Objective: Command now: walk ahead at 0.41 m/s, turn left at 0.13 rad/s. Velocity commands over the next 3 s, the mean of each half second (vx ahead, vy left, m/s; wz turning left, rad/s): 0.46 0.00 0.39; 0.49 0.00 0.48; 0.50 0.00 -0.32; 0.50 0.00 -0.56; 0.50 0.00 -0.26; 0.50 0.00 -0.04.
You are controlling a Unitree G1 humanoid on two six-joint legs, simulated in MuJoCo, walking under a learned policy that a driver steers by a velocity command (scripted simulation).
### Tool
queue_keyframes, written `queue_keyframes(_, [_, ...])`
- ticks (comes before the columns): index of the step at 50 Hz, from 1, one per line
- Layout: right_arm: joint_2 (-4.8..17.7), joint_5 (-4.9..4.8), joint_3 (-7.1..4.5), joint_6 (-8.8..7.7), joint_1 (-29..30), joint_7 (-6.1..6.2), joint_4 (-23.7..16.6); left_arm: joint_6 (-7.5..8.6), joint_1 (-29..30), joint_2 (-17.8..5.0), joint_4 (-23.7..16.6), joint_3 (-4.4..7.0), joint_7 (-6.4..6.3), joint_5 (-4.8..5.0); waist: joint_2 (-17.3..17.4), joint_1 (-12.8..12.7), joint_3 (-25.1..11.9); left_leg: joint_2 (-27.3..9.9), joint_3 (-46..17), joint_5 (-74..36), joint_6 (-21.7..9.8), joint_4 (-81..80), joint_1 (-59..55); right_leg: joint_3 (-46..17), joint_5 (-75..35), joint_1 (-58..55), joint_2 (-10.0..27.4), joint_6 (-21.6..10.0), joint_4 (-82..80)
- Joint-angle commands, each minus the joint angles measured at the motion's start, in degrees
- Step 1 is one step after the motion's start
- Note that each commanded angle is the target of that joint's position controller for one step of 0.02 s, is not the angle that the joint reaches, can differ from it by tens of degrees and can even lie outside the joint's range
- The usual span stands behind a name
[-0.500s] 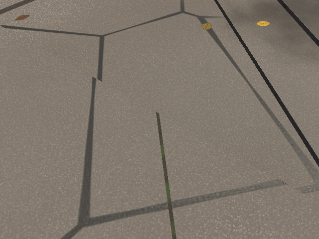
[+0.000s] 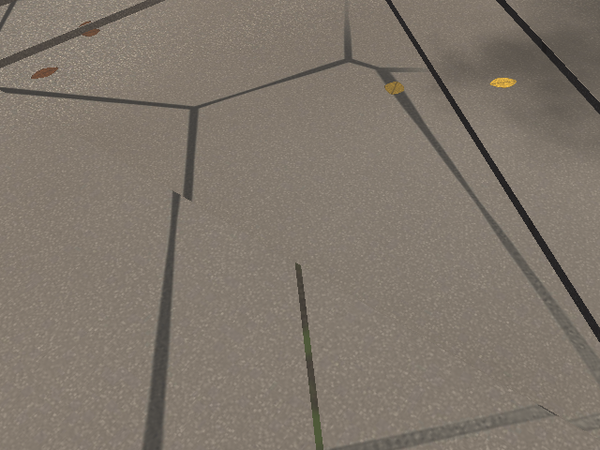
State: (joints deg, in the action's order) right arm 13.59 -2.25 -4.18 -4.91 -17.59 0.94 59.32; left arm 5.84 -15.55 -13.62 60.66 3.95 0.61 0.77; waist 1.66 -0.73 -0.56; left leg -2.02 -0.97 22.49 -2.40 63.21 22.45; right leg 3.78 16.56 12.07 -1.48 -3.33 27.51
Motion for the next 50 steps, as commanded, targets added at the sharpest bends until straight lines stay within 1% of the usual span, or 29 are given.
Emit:
queue_keyframes(1, [4.5,-0.01,-1.21,-1.33,5.7,-0.49,-4.8,0.66,-3.8,-4.2,-1.0,-0.36,0.18,-0.61,-5.5,-1.3,3.8,-5.6,-3.1,-7.7,-2.2,2.5,23.8,-18.8,-9.6,-15.4,17.0,-7.5,-16.8])
queue_keyframes(3, [2.7,0.05,-1.09,-0.26,5.9,-0.92,-4.8,0.32,-5.5,-4.3,-0.3,-0.53,-0.39,-1.19,-6.4,-1.0,3.7,-5.4,-2.1,-10.9,-1.4,-1.2,21.4,-12.6,-16.0,-13.4,15.3,-6.5,-17.9])
queue_keyframes(7, [0.6,0.53,-0.15,0.53,13.4,-1.49,-8.3,0.13,-4.9,-7.1,-0.7,-0.06,-1.71,-1.76,-4.6,-1.4,6.2,-3.8,-1.5,-19.7,0.1,-14.8,20.7,-5.0,-19.2,-9.3,14.7,-6.1,-21.0])
queue_keyframes(10, [0.4,0.7,0.6,0.67,18.9,-2.43,-10.9,0.31,-5.9,-7.7,-0.8,0.2,-2.14,-1.22,-4.8,-2.6,7.4,-2.9,2.0,-25.6,-0.3,-22.7,16.5,0.2,-19.7,-7.7,14.6,-5.5,-22.6])
queue_keyframes(13, [0.8,0.66,0.91,0.97,22.4,-3.5,-13.3,-0.17,-8.1,-7.7,-0.2,0.45,-2.04,-0.47,-4.1,-2.9,8.7,-2.3,3.2,-24.6,-2.1,-26.5,16.5,3.3,-24.3,-12.9,16.3,-4.9,-20.4])
queue_keyframes(16, [3.3,0.75,-0.11,1.13,21.1,-4.52,-15.0,-1.16,-6.4,-9.8,-1.4,1.2,-2.3,-0.08,-6.4,0.2,5.2,1.5,7.2,-17.8,-5.1,-27.2,10.1,6.3,-50.3,-18.2,17.6,-3.3,-11.0])
queue_keyframes(17, [5.2,0.66,-1.09,1.31,16.9,-4.72,-14.5,-1.7,-5.7,-10.6,-2.0,1.47,-2.54,-0.22,-7.7,2.8,2.1,3.7,8.6,-15.3,-6.2,-26.7,4.3,7.1,-59.0,-18.8,17.5,-2.6,-4.0])
queue_keyframes(18, [7.8,0.54,-2.58,1.55,8.7,-4.65,-12.7,-2.21,-4.4,-11.2,-2.8,1.56,-2.69,-0.25,-7.8,7.2,-2.3,5.9,9.2,-15.9,-7.7,-28.8,-6.6,8.0,-61.8,-16.0,16.3,-1.5,6.9])
queue_keyframes(19, [11.6,0.42,-4.58,2.04,-0.2,-3.77,-10.8,-2.14,-4.1,-11.0,-3.9,1.32,-2.77,-0.52,-5.2,11.4,-6.9,4.0,2.9,-15.3,-10.1,-30.6,-22.7,8.0,-51.7,-4.7,14.1,0.6,22.1])
queue_keyframes(20, [16.8,0.48,-5.45,2.3,-4.0,-2.8,-10.5,-0.91,-8.1,-3.4,-6.5,-0.78,-1.78,-1.88,9.6,6.9,-13.1,-11.4,-27.0,-5.9,-19.1,-34.6,-41.9,6.6,-3.5,19.3,3.8,4.2,46.1])
queue_keyframes(21, [15.2,1.13,-4.32,1.87,-4.9,-2.92,-11.3,1.96,-6.4,-3.5,-8.0,-1.31,-0.73,-0.09,8.4,6.8,-21.0,-18.3,-49.2,1.9,-23.4,-46.2,-46.9,-7.1,16.4,27.7,-1.4,3.3,55.9])
queue_keyframes(22, [11.6,1.64,-3.35,1.25,-3.1,-2.93,-10.9,3.47,0.6,-7.9,-10.3,0.1,-0.31,2.16,5.5,7.8,-13.3,-15.9,-41.5,0.1,-19.2,-48.3,-42.3,-9.9,12.1,33.6,2.1,1.7,56.3])
queue_keyframes(23, [9.6,1.35,-2.77,0.6,1.2,-2.96,-11.9,4.11,2.8,-8.3,-11.0,0.15,-0.56,2.26,1.6,5.7,-7.2,-13.4,-32.5,-5.4,-16.8,-48.5,-33.2,-9.2,6.5,33.0,5.0,0.8,51.8])
queue_keyframes(24, [8.1,1.53,-2.27,0.16,5.8,-3.14,-13.2,4.04,3.1,-8.2,-10.5,0.62,-1.26,1.12,-2.6,2.9,-4.0,-10.8,-26.3,-11.1,-15.2,-49.1,-24.0,-8.9,3.3,29.2,7.1,0.9,46.7])
queue_keyframes(26, [6.7,2.25,-1.65,-0.13,9.4,-2.95,-14.8,2.17,0.9,-8.4,-10.7,1.54,-1.79,0.06,-1.4,-0.8,-2.3,-7.6,-20.3,-16.8,-14.0,-51.0,-13.4,-9.4,0.8,21.7,9.5,1.8,40.6])
queue_keyframes(27, [7.2,1.99,-1.7,-0.22,8.9,-2.66,-14.8,1.4,0.9,-7.5,-11.3,1.61,-1.91,-0.39,-0.8,-1.2,-1.8,-7.1,-19.0,-18.3,-14.3,-51.8,-10.7,-8.8,0.5,20.7,9.7,2.7,37.9])
queue_keyframes(29, [8.6,1.72,-1.97,-0.36,6.4,-1.75,-14.6,0.41,4.2,-6.6,-13.0,1.62,-2.31,-1.41,-0.1,-0.7,-0.4,-5.9,-16.2,-19.4,-14.5,-52.9,-7.0,-7.7,-3.9,21.3,9.1,4.6,31.8])
queue_keyframes(31, [9.9,1.63,-2.23,-0.28,3.6,-0.88,-14.3,0.21,9.9,-6.2,-15.3,1.5,-2.58,-1.59,0.5,1.1,1.3,-5.0,-15.5,-18.2,-13.6,-53.2,-6.6,-7.5,-11.2,23.8,8.0,5.8,23.3])
queue_keyframes(36, [9.8,0.99,-2.17,0.4,-1.0,-0.1,-13.5,1.2,19.2,-4.6,-19.0,0.6,-1.26,-0.81,3.2,4.7,2.0,-2.9,-14.5,-15.5,-10.1,-50.8,-6.7,-6.8,-23.5,18.9,3.5,5.8,5.5])
queue_keyframes(40, [9.4,0.66,-2.09,1.17,-3.8,0.34,-12.9,2.19,22.3,-6.7,-21.4,0.84,0.17,-0.17,3.5,5.3,1.4,-5.3,-20.4,-15.7,-9.7,-44.3,-14.2,-8.3,-19.2,18.2,2.0,5.0,-0.1])
queue_keyframes(42, [10.1,0.93,-2.34,1.67,-3.3,0.75,-13.5,2.89,20.0,-8.0,-21.5,1.24,0.54,0.11,5.3,3.5,0.6,-6.2,-23.4,-19.0,-9.1,-40.5,-16.2,-8.2,-13.8,14.3,1.4,3.8,-1.7])
queue_keyframes(43, [9.5,0.95,-2.14,1.88,-2.3,0.82,-14.1,3.17,15.8,-8.8,-20.5,1.67,0.42,0.06,6.1,1.0,-0.9,-5.1,-23.5,-21.9,-8.1,-37.6,-15.8,-7.2,-13.8,8.5,1.1,2.5,-3.8])
queue_keyframes(44, [7.3,1.47,-1.25,1.74,-1.7,0.63,-14.7,3.42,8.4,-10.7,-18.8,2.4,0.17,-0.8,5.3,-2.3,-6.0,-2.5,-20.1,-26.4,-6.5,-29.7,-14.2,-7.9,-15.1,-2.0,3.7,-0.2,-3.2])
queue_keyframes(45, [4.2,2.65,-0.06,1.52,-3.1,0.4,-15.4,3.33,-1.8,-13.9,-17.4,3.01,-0.07,-1.66,-1.1,-5.4,-14.8,1.2,-14.4,-17.8,-4.3,-13.7,-6.9,-17.7,-14.8,-17.6,13.4,-4.3,-1.0])
queue_keyframes(46, [1.6,0.4,0.6,0.87,-14.0,0.07,-14.9,2.33,-7.9,-17.1,-13.6,4.18,0.56,-1.61,-22.9,-1.1,-20.1,9.0,-8.5,9.8,-0.3,3.6,13.3,-45.1,-1.8,-34.2,24.0,-14.2,-7.1])
queue_keyframes(47, [7.4,-0.17,-0.1,0.6,-12.6,0.13,-13.7,2.04,-6.6,-11.2,-14.5,2.71,1.03,0.04,-16.1,-2.6,-15.1,5.1,-10.8,10.6,-0.3,10.4,21.0,-49.5,11.7,-32.3,23.1,-13.0,-10.2])
queue_keyframes(48, [10.0,0.23,-0.73,0.38,-4.7,-0.11,-15.0,1.59,-2.6,-7.8,-15.4,1.76,0.98,0.38,-9.7,-3.7,-6.8,3.1,-9.4,5.2,-0.3,11.6,23.5,-41.0,10.7,-25.0,20.3,-10.8,-10.9])
queue_keyframes(49, [9.3,1.2,-0.54,-0.04,0.2,-0.09,-16.5,0.94,0.8,-7.8,-16.4,1.29,1.1,-0.29,-4.5,-2.7,-3.0,0.6,-6.0,1.0,-0.2,9.8,22.4,-35.2,4.5,-17.8,17.9,-10.1,-12.0])
queue_keyframes(50, [8.8,2.23,-0.67,-0.54,3.1,-0.11,-17.5,0.57,2.4,-7.5,-16.6,1.12,1.29,-0.7,-3.6,-2.1,0.0,-0.9,-5.0,-1.8,0.0,6.2,21.6,-31.7,-2.8,-12.4,16.0,-10.6,-13.1])
